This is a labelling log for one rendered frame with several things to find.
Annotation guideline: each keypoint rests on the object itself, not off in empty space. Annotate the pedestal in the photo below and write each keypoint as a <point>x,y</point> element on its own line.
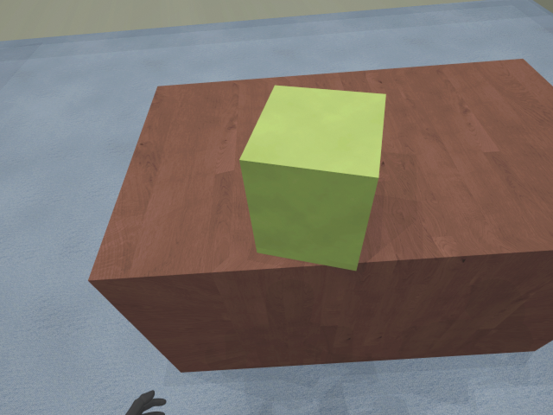
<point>457,257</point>

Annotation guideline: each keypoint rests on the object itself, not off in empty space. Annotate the robot left hand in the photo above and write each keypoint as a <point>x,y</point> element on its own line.
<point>145,402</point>

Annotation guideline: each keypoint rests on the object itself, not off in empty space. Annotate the carton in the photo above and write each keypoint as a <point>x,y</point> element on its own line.
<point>310,170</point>

